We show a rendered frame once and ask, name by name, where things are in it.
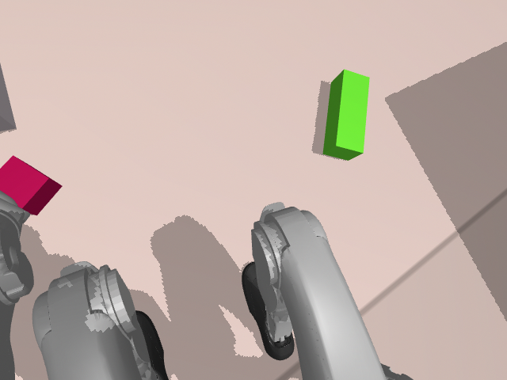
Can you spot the left robot foot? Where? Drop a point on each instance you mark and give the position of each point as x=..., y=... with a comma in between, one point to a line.
x=154, y=345

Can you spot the right robot foot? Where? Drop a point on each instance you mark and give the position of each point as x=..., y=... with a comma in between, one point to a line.
x=277, y=350

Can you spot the right robot hand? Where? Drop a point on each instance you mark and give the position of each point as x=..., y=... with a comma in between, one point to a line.
x=393, y=376

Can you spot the left robot arm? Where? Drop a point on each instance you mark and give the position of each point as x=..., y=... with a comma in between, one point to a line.
x=16, y=277

